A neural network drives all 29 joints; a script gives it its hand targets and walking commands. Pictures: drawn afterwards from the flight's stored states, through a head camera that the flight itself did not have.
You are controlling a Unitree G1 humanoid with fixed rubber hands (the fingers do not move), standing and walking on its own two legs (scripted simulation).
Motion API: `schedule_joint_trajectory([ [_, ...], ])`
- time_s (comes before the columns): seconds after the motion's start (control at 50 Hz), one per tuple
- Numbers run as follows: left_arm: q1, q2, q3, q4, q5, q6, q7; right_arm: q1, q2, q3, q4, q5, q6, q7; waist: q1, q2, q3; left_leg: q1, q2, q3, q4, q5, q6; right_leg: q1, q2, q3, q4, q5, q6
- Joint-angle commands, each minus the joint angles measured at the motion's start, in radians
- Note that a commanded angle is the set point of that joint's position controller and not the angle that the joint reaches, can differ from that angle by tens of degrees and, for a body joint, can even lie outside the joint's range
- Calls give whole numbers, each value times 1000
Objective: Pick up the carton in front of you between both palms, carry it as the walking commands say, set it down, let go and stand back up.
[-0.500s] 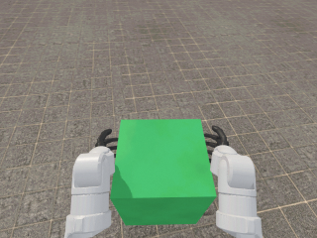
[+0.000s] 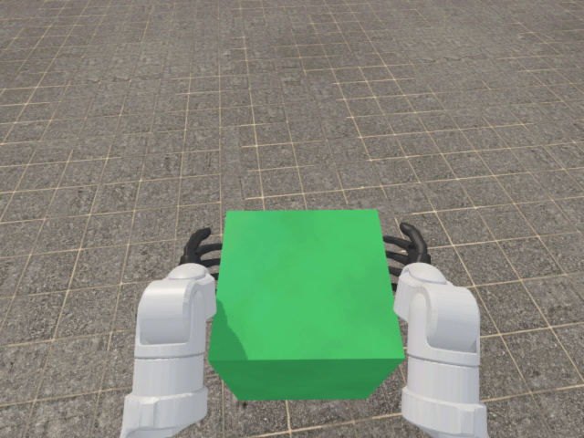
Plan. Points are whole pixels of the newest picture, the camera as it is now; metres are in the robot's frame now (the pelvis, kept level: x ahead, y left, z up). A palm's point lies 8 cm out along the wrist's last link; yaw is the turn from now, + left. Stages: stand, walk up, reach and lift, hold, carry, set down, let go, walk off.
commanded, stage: carry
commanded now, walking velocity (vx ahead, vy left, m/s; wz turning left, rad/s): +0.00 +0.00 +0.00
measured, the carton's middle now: (302, 312) +0.30 -0.01 -0.03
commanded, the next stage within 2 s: none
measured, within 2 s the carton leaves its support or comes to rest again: neither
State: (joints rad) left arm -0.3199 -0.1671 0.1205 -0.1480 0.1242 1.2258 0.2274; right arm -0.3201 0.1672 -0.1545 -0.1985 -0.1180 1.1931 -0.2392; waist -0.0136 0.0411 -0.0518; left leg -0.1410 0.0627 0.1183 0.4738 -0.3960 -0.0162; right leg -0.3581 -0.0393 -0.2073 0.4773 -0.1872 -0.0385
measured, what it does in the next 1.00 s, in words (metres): stands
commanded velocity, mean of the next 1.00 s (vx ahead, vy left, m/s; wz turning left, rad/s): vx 0.00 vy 0.00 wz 0.00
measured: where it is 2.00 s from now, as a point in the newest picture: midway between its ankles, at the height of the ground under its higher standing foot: outside the picture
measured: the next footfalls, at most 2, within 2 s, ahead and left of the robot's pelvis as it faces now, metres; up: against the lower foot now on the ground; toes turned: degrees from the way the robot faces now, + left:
none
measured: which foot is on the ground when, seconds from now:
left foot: down 0.00-1.00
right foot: down 0.00-1.00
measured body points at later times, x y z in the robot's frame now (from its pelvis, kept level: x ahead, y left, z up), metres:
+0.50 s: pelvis +0.05 +0.04 +0.00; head +0.04 +0.04 +0.45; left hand +0.36 +0.18 +0.09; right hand +0.36 -0.11 +0.10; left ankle -0.04 +0.12 -0.74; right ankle +0.04 -0.10 -0.73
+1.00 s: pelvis +0.04 +0.01 +0.00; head +0.02 +0.01 +0.45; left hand +0.34 +0.16 +0.04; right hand +0.34 -0.13 +0.05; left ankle -0.04 +0.12 -0.73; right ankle +0.04 -0.10 -0.73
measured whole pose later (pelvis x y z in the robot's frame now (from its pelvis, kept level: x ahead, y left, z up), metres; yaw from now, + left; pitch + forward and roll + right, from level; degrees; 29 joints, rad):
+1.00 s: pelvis +0.04 +0.01 +0.00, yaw +0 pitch +3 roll +0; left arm -0.25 -0.15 0.09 0.04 0.20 1.00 0.19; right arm -0.28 0.16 -0.13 0.05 -0.20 0.94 -0.16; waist -0.01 0.02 -0.10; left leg -0.19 0.05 0.12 0.53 -0.39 -0.01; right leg -0.31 -0.07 -0.18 0.56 -0.29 0.00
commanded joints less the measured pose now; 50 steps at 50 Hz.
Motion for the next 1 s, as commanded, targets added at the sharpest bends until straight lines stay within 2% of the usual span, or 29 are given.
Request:
schedule_joint_trajectory([
  [0.0, -532, -1018, -693, -163, -435, -40, -387, -471, 1049, 703, -22, 434, 29, 418, 9, -54, -461, 59, 90, -35, 95, 748, -13, 338, -103, 88, 93, 723, -11],
  [0.08, -579, -1006, -718, -158, -443, -33, -372, -324, 1024, 658, 101, 389, 31, 430, 10, -67, -446, -82, 45, -20, 39, 456, -30, 458, -161, 144, 100, 996, -50],
  [0.1, -545, -1019, -725, -82, -442, -29, -376, -355, 1012, 657, 102, 383, 36, 429, 11, -71, -423, -98, 41, -5, 34, 515, -49, 475, -141, 103, 130, 995, -47],
  [0.12, -560, -997, -708, -171, -441, -36, -382, -374, 1038, 668, 91, 397, 32, 428, 13, -67, -417, -62, 28, -20, -19, 540, -39, 421, -131, 122, 135, 961, -54],
  [0.14, -520, -977, -690, -65, -421, -27, -385, -412, 1048, 668, 109, 395, 36, 426, 10, -29, -377, -2, 32, -11, -92, 603, -39, 334, -113, 93, 128, 795, -43],
  [0.16, -549, -1002, -704, -106, -440, -23, -379, -397, 1032, 672, 97, 413, 30, 433, 11, 15, -364, 73, 68, -34, -28, 873, -45, 275, -59, 25, 117, 597, -3],
  [0.18, -519, -1004, -687, -58, -418, -15, -383, -451, 1007, 669, 61, 407, 34, 434, 1, 143, -330, 197, 69, -14, -7, 1078, -28, 110, -28, 9, 154, 362, 4],
  [0.22, -563, -1029, -681, -69, -447, -1, -391, -428, 1026, 671, 40, 403, 31, 438, 5, 135, -266, 348, 107, -29, 83, 1389, 15, -41, 47, -53, 1, 38, 43],
  [0.24, -583, -1036, -703, -85, -462, -5, -391, -453, 1059, 654, 69, 431, 44, 436, -2, 172, -277, 313, 114, -55, 85, 1439, 9, 7, 47, -33, 0, 53, 32],
  [0.28, -660, -1038, -727, -154, -483, -12, -391, -433, 1035, 640, 37, 420, 27, 437, 14, 166, -279, 181, 106, -56, 114, 1322, -16, 193, 21, -24, -76, 230, 26],
  [0.3, -621, -1023, -733, -157, -467, -12, -385, -443, 1038, 670, 28, 425, 29, 432, 10, 105, -310, 91, 86, -29, 168, 1235, -30, 326, 25, -23, -67, 375, 22],
  [0.34, -617, -975, -696, -124, -461, -13, -394, -391, 1047, 633, 146, 389, 42, 432, 27, -141, -333, -227, 35, -31, 203, 285, -54, 577, -214, 163, 29, 1095, -100],
  [0.36, -568, -1021, -685, -29, -444, -8, -401, -463, 1041, 689, 76, 415, 35, 424, 30, -280, -334, -341, -25, -29, 155, -80, -37, 678, -252, 177, 63, 1267, -143],
  [0.4, -541, -1001, -671, -46, -433, -13, -404, -451, 1035, 676, 85, 395, 42, 429, 2, -139, -310, -134, 40, -65, -174, 96, -24, 484, -198, 144, 52, 900, -63],
  [0.42, -505, -1026, -653, -7, -424, -8, -398, -447, 1056, 703, 89, 437, 42, 434, 12, -185, -255, -60, 46, -73, -267, 339, -37, 339, -130, 95, 45, 651, -16],
  [0.46, -509, -997, -647, 19, -427, -6, -392, -470, 1032, 677, 114, 447, 41, 433, 5, 42, -281, 214, 126, -99, -56, 1073, -9, 83, -55, 25, 123, 176, 62],
  [0.48, -545, -1003, -636, -35, -400, -11, -393, -393, 989, 649, 163, 406, 41, 435, 11, 95, -303, 225, 177, -126, -10, 1268, 55, 67, -35, 79, 92, -83, 69],
  [0.52, -536, -1045, -664, 29, -420, -13, -400, -461, 1019, 674, 91, 422, 23, 439, 11, 131, -273, 202, 163, -123, 6, 1256, 35, 61, -27, 36, 54, 12, 54],
  [0.56, -656, -1008, -726, -108, -447, -33, -393, -425, 1070, 659, 161, 417, 9, 442, 8, 150, -296, 190, 154, -98, 32, 1228, 27, 113, -55, 55, 53, 179, 59],
  [0.64, -649, -1053, -740, -124, -474, -81, -404, -445, 1114, 698, 82, 422, -26, 444, -2, -3, -393, 142, 120, -57, 65, 996, 27, 226, -81, 50, 92, 385, 37],
  [0.66, -655, -1031, -739, -141, -458, -99, -408, -440, 1104, 691, 106, 405, -32, 449, -5, 19, -380, 98, 102, -52, 66, 956, 29, 239, -97, 81, 109, 431, 43],
  [0.7, -536, -1015, -692, 12, -399, -117, -416, -413, 1090, 682, 203, 385, -65, 450, 2, -2, -372, 62, 80, -46, 77, 831, 26, 256, -110, 85, 102, 581, 27],
  [0.72, -481, -1052, -685, 72, -400, -133, -429, -418, 1076, 691, 140, 372, -91, 452, 2, -73, -376, 48, 81, -53, 49, 743, 30, 264, -126, 87, 93, 550, 29],
  [0.8, -507, -1043, -708, 6, -381, -219, -433, -379, 1098, 715, 209, 370, -169, 465, 6, -75, -399, 48, 57, -44, 79, 710, 21, 279, -111, 83, 104, 613, 15],
  [0.82, -542, -1019, -702, -18, -385, -236, -433, -366, 1078, 714, 205, 350, -187, 461, 3, -86, -421, 52, 61, -35, 106, 796, 19, 313, -114, 88, 127, 739, 11],
  [0.84, -454, -995, -667, 67, -340, -237, -441, -370, 1057, 700, 234, 340, -191, 461, 8, -89, -397, 32, 73, -69, 66, 674, 28, 281, -129, 103, 99, 592, 9],
  [0.86, -445, -1009, -675, 96, -347, -245, -448, -344, 1036, 670, 237, 320, -205, 466, 11, -22, -382, 40, 86, -67, 66, 742, 26, 261, -117, 103, 91, 539, 13],
  [0.94, -491, -1003, -697, 35, -329, -339, -459, -291, 1040, 656, 308, 273, -271, 468, 9, -63, -371, 12, 76, -44, 35, 557, 14, 261, -123, 116, 87, 461, 22],
  [0.98, -430, -977, -635, 135, -286, -365, -466, -329, 998, 629, 291, 258, -321, 473, 8, -8, -353, 0, 90, -62, 15, 495, 23, 260, -140, 120, 72, 369, 8],
])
